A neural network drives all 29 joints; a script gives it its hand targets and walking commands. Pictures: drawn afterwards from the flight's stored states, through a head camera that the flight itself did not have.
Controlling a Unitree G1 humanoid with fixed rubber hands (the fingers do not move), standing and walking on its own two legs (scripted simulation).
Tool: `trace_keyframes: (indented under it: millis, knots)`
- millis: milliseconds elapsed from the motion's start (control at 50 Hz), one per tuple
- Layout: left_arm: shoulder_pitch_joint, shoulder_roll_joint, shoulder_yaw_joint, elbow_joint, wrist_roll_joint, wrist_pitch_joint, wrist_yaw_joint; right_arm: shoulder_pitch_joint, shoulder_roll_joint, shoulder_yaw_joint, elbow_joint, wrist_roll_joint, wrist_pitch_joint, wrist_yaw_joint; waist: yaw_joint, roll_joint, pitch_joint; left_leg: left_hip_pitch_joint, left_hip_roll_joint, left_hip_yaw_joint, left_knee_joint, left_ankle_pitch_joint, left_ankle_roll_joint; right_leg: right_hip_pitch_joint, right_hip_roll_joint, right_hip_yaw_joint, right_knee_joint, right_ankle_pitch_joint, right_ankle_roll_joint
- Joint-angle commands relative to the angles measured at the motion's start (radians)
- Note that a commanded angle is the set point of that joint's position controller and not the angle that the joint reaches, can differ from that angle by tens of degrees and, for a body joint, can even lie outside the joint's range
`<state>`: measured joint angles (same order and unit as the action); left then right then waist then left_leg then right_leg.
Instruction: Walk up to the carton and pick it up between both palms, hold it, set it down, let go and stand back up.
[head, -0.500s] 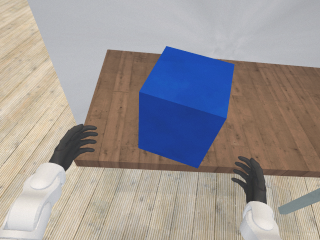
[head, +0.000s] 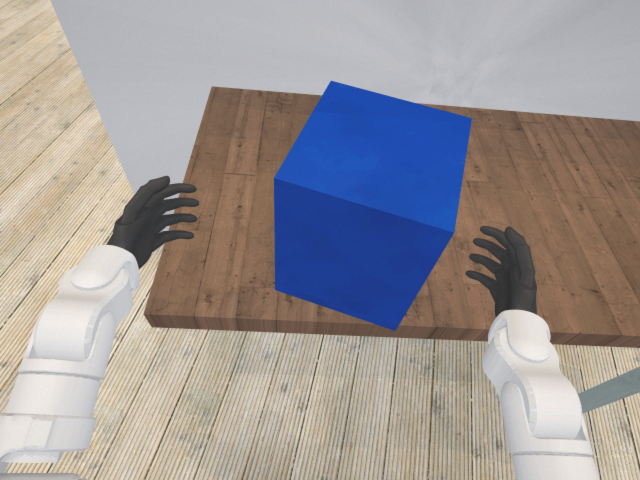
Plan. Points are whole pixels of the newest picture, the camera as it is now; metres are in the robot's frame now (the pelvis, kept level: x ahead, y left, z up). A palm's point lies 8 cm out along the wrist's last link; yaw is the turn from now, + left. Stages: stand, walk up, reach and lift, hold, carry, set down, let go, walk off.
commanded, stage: reach and lift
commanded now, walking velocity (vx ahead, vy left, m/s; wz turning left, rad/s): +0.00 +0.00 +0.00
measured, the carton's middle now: (364, 211) +0.47 -0.04 +0.03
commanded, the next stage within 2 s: none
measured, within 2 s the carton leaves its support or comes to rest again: neither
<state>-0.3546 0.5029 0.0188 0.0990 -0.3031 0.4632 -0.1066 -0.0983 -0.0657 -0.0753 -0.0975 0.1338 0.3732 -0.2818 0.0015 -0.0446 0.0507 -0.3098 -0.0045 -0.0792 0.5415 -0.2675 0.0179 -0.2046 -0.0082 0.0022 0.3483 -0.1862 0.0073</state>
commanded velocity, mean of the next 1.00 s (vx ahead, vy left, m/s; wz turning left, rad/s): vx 0.00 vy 0.00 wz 0.00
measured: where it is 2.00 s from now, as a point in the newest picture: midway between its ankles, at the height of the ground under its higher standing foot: outside the picture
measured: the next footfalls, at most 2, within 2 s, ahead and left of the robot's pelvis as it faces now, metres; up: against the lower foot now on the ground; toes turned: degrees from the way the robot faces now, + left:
none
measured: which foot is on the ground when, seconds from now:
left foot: down 0.00-1.00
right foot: down 0.00-1.00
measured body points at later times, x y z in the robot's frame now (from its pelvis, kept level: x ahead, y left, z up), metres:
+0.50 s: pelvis +0.00 +0.00 +0.00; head +0.04 +0.04 +0.45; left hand +0.42 +0.24 +0.14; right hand +0.36 -0.20 +0.12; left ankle +0.01 +0.10 -0.74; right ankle +0.00 -0.17 -0.74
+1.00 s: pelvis +0.00 +0.00 +0.00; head +0.01 +0.03 +0.45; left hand +0.47 +0.20 +0.18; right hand +0.40 -0.22 +0.15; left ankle +0.01 +0.10 -0.74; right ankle +0.00 -0.17 -0.74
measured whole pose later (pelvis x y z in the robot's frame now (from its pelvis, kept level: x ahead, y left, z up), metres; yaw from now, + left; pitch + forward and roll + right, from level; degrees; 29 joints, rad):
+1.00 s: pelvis +0.00 +0.00 +0.00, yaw +0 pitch +2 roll -3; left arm -1.03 0.48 -0.06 1.00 -0.31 0.30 -0.07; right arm -0.74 -0.10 -0.24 0.60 0.15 0.35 -0.25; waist -0.10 -0.03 -0.02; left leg -0.31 0.00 -0.08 0.53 -0.26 0.01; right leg -0.22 -0.01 0.00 0.36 -0.19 0.01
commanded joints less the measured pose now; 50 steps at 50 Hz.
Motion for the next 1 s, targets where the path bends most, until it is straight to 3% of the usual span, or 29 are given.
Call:
trace_keyframes:
  millis: [0,60,100,120,160,200,300,340,360,380,400,420,480,540,560,580,600,620,740,760,780,820,840,860,880,920,940,960,980]
  knots:
    - [-0.454,0.092,0.052,-0.135,-0.013,-0.035,-0.001,-0.460,-0.148,-0.080,-0.081,0.117,-0.062,0.002,-0.103,0.308,-0.465,0.356,0.050,0.086,-0.111,0.545,-0.131,0.129,0.022,-0.027,0.003,0.264,-0.033]
    - [-0.568,0.125,0.065,-0.134,-0.027,-0.060,0.006,-0.538,-0.166,-0.101,-0.054,0.120,-0.063,0.008,-0.121,0.284,-0.534,0.351,0.049,0.081,-0.104,0.502,-0.123,0.119,0.024,-0.024,0.004,0.238,-0.026]
    - [-0.539,0.113,0.000,-0.244,-0.047,-0.055,0.008,-0.492,-0.181,-0.113,-0.076,0.152,-0.068,0.003,-0.142,0.319,-0.593,0.446,0.049,0.080,-0.066,0.659,-0.160,0.125,0.040,-0.030,0.016,0.326,-0.024]
    - [-0.633,0.146,0.046,-0.105,-0.045,-0.057,0.005,-0.580,-0.183,-0.144,-0.027,0.115,-0.060,-0.002,-0.138,0.265,-0.604,0.413,0.042,0.082,-0.077,0.567,-0.139,0.108,0.030,-0.023,-0.007,0.254,-0.020]
    - [-0.615,0.106,0.035,-0.098,-0.046,-0.051,0.005,-0.584,-0.176,-0.140,-0.055,0.098,-0.055,0.004,-0.150,0.233,-0.606,0.375,0.046,0.080,-0.085,0.558,-0.131,0.133,0.038,-0.040,0.004,0.290,-0.021]
    - [-0.594,0.143,0.045,-0.143,-0.041,-0.060,0.008,-0.550,-0.180,-0.098,-0.059,0.128,-0.058,-0.001,-0.150,0.250,-0.671,0.415,0.044,0.071,-0.061,0.664,-0.134,0.164,0.036,-0.023,0.019,0.399,-0.013]
    - [-0.678,0.104,0.003,-0.056,-0.053,-0.046,0.004,-0.669,-0.208,-0.124,0.000,0.119,-0.061,0.009,-0.174,0.258,-0.646,0.438,0.049,0.069,-0.066,0.673,-0.145,0.117,0.043,-0.047,0.004,0.382,-0.016]
    - [-0.757,0.112,0.018,0.032,-0.038,-0.039,-0.001,-0.757,-0.225,-0.147,0.029,0.096,-0.059,0.009,-0.179,0.225,-0.596,0.402,0.048,0.062,-0.089,0.605,-0.133,0.125,0.039,-0.039,-0.011,0.365,-0.013]
    - [-0.770,0.118,0.018,0.075,-0.031,-0.047,0.003,-0.746,-0.207,-0.151,0.106,0.098,-0.056,0.013,-0.171,0.258,-0.599,0.378,0.049,0.070,-0.091,0.521,-0.138,0.084,0.045,-0.041,-0.017,0.253,-0.025]
    - [-0.788,0.109,0.010,0.070,-0.053,-0.041,0.009,-0.788,-0.216,-0.129,0.037,0.110,-0.056,0.013,-0.181,0.226,-0.616,0.391,0.043,0.075,-0.095,0.552,-0.130,0.132,0.041,-0.047,-0.005,0.320,-0.016]
    - [-0.810,0.096,0.003,0.139,-0.041,-0.040,0.003,-0.804,-0.212,-0.140,0.126,0.107,-0.048,0.016,-0.182,0.255,-0.616,0.382,0.041,0.071,-0.100,0.521,-0.135,0.091,0.037,-0.041,-0.010,0.294,-0.022]
    - [-0.831,0.120,0.021,0.141,-0.045,-0.049,-0.005,-0.809,-0.201,-0.117,0.104,0.120,-0.044,0.010,-0.178,0.224,-0.588,0.380,0.033,0.077,-0.094,0.527,-0.121,0.112,0.030,-0.032,-0.014,0.317,-0.018]
    - [-0.876,0.124,0.012,0.054,-0.036,-0.062,0.014,-0.842,-0.222,-0.138,0.091,0.107,-0.058,0.007,-0.193,0.286,-0.699,0.451,0.038,0.067,-0.062,0.683,-0.149,0.111,0.036,-0.047,0.013,0.414,-0.014]
    - [-0.966,0.082,-0.015,0.233,-0.024,-0.083,0.014,-0.919,-0.226,-0.169,0.246,0.087,-0.059,0.029,-0.202,0.285,-0.682,0.438,0.054,0.048,-0.069,0.590,-0.160,-0.007,0.046,-0.064,-0.012,0.265,-0.035]
    - [-0.991,0.098,-0.027,0.250,-0.029,-0.080,0.014,-0.949,-0.249,-0.190,0.253,0.077,-0.064,0.028,-0.224,0.279,-0.701,0.443,0.049,0.050,-0.069,0.573,-0.157,0.020,0.045,-0.059,-0.012,0.278,-0.029]
    - [-0.953,0.110,-0.001,0.191,-0.013,-0.088,0.021,-0.925,-0.245,-0.162,0.207,0.100,-0.070,0.033,-0.197,0.292,-0.727,0.467,0.056,0.041,-0.065,0.638,-0.161,0.025,0.046,-0.059,-0.002,0.309,-0.032]
    - [-0.969,0.077,-0.016,0.249,-0.013,-0.078,0.023,-0.943,-0.250,-0.184,0.288,0.085,-0.064,0.027,-0.213,0.278,-0.678,0.440,0.048,0.046,-0.054,0.633,-0.164,0.006,0.053,-0.063,0.002,0.303,-0.032]
    - [-1.008,0.107,-0.026,0.209,-0.030,-0.089,0.019,-0.966,-0.240,-0.172,0.220,0.094,-0.074,0.025,-0.214,0.283,-0.735,0.431,0.040,0.057,-0.054,0.606,-0.161,0.024,0.054,-0.059,0.006,0.321,-0.027]
    - [-1.162,0.081,-0.080,0.459,-0.077,-0.132,0.020,-1.141,-0.246,-0.183,0.382,0.062,-0.067,0.044,-0.243,0.243,-0.657,0.377,0.052,0.056,-0.079,0.512,-0.131,-0.033,0.033,-0.063,-0.008,0.268,-0.028]
    - [-1.126,0.068,-0.071,0.528,-0.058,-0.136,0.020,-1.141,-0.216,-0.151,0.413,0.054,-0.073,0.047,-0.221,0.199,-0.638,0.347,0.039,0.062,-0.090,0.483,-0.118,-0.006,0.033,-0.062,-0.001,0.271,-0.021]
    - [-1.206,0.091,-0.091,0.524,-0.079,-0.151,0.021,-1.207,-0.228,-0.163,0.375,0.056,-0.079,0.045,-0.230,0.212,-0.668,0.324,0.039,0.054,-0.086,0.459,-0.120,-0.011,0.035,-0.061,0.005,0.274,-0.023]
    - [-1.193,0.052,-0.110,0.620,-0.052,-0.157,0.020,-1.181,-0.235,-0.187,0.559,0.051,-0.074,0.048,-0.246,0.260,-0.630,0.366,0.049,0.057,-0.082,0.492,-0.138,-0.051,0.043,-0.072,-0.005,0.242,-0.032]
    - [-1.292,0.100,-0.121,0.638,-0.076,-0.196,0.019,-1.260,-0.224,-0.168,0.495,0.061,-0.083,0.052,-0.248,0.227,-0.712,0.330,0.047,0.049,-0.079,0.461,-0.130,-0.066,0.035,-0.080,-0.002,0.229,-0.029]
    - [-1.318,0.081,-0.136,0.672,-0.085,-0.208,0.027,-1.273,-0.229,-0.203,0.558,0.023,-0.087,0.059,-0.251,0.243,-0.702,0.335,0.051,0.041,-0.078,0.454,-0.134,-0.118,0.035,-0.080,-0.005,0.203,-0.033]
    - [-1.356,0.093,-0.143,0.589,-0.086,-0.230,0.044,-1.319,-0.260,-0.201,0.484,0.043,-0.109,0.056,-0.255,0.266,-0.761,0.357,0.043,0.050,-0.073,0.449,-0.137,-0.096,0.040,-0.084,-0.005,0.212,-0.038]
    - [-1.369,0.085,-0.139,0.737,-0.076,-0.246,0.042,-1.316,-0.236,-0.207,0.647,0.007,-0.102,0.057,-0.255,0.238,-0.694,0.309,0.047,0.052,-0.081,0.403,-0.129,-0.125,0.040,-0.085,-0.001,0.197,-0.032]
    - [-1.453,0.092,-0.159,0.700,-0.109,-0.269,0.050,-1.410,-0.253,-0.222,0.571,0.005,-0.117,0.061,-0.280,0.246,-0.809,0.309,0.047,0.039,-0.059,0.439,-0.130,-0.155,0.034,-0.093,0.014,0.195,-0.035]
    - [-1.407,0.066,-0.151,0.738,-0.105,-0.276,0.055,-1.357,-0.227,-0.191,0.619,0.025,-0.125,0.064,-0.251,0.233,-0.802,0.348,0.040,0.050,-0.058,0.442,-0.123,-0.142,0.041,-0.096,0.007,0.218,-0.035]
    - [-1.403,0.060,-0.164,0.782,-0.112,-0.285,0.054,-1.387,-0.255,-0.224,0.651,-0.022,-0.131,0.062,-0.273,0.192,-0.783,0.335,0.048,0.039,-0.051,0.453,-0.120,-0.154,0.044,-0.089,0.009,0.243,-0.035]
